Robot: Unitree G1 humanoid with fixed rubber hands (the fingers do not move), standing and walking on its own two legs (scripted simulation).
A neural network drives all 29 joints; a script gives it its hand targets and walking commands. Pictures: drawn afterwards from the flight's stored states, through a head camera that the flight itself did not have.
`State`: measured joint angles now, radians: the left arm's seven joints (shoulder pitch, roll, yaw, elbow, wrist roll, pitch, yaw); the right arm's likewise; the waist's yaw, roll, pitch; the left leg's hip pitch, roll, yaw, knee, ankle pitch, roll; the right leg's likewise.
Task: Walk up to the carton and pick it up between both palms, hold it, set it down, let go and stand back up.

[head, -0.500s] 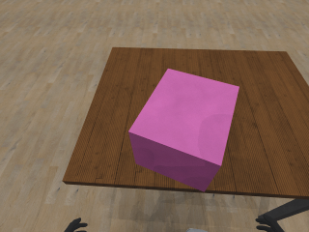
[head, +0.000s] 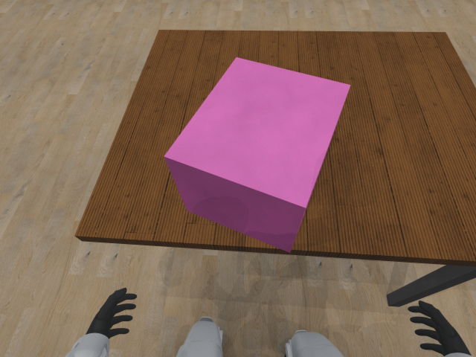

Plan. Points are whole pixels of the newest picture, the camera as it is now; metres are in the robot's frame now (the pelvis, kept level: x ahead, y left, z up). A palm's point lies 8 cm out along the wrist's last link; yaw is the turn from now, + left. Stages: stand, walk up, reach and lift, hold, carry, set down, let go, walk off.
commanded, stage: walk up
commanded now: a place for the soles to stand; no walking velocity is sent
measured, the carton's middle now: (262, 152) +0.47 -0.02 +0.01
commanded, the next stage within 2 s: reach and lift in 1.96 s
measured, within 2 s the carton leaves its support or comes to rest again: neither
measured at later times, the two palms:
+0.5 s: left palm out of the picture +0.04 +0.26 -0.08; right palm out of the picture +0.07 -0.28 -0.07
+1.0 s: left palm out of the picture +0.11 +0.26 -0.06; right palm out of the picture +0.05 -0.27 -0.08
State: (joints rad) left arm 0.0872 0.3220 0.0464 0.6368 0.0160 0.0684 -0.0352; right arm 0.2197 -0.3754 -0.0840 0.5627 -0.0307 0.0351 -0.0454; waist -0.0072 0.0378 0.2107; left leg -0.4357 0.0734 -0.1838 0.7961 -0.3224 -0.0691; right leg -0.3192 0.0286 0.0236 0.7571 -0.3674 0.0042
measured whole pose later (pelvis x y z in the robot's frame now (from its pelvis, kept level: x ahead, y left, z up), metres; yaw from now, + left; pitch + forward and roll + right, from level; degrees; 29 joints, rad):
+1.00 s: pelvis -0.03 +0.01 +0.02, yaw -7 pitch -2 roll +1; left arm 0.33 0.28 0.03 0.59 0.01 0.00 0.02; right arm 0.24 -0.30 -0.01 0.67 -0.02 0.03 0.02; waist -0.01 0.01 0.06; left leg -0.24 0.00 0.10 0.65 -0.38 0.03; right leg -0.37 0.05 0.19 0.67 -0.27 0.04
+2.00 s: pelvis -0.03 +0.03 +0.01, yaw -14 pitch -3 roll +1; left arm 0.30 0.30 0.03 0.58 0.01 0.01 0.03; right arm 0.26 -0.35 0.00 0.64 -0.02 0.05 0.02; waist -0.02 0.01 0.10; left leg -0.23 0.03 0.21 0.72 -0.44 0.05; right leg -0.40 0.06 0.22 0.74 -0.29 0.05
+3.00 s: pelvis -0.02 +0.01 +0.03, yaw -5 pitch -10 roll -2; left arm 0.13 0.43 0.06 0.50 -0.13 -0.02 -0.21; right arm 0.36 -0.03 0.05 0.42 0.09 -0.22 -0.23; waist 0.00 -0.02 0.18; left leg -0.03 0.05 0.06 0.59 -0.39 0.01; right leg -0.09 0.02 -0.01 0.51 -0.25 0.01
